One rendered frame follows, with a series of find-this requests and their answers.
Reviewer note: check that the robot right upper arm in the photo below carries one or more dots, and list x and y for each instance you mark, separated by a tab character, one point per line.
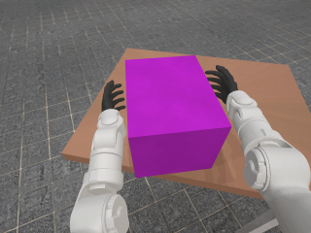
282	178

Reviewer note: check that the right robot hand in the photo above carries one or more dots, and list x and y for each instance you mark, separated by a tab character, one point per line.
225	80

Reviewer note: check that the left robot forearm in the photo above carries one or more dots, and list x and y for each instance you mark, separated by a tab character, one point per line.
104	169

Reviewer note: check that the robot left upper arm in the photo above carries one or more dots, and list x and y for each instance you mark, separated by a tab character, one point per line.
103	213

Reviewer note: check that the carton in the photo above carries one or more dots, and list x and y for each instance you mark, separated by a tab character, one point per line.
175	122

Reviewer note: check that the table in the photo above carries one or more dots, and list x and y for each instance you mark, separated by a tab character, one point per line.
271	85

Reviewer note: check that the right robot forearm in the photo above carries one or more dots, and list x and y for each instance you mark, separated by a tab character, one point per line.
251	126

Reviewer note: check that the left robot hand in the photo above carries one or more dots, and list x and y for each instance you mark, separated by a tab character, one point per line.
108	96

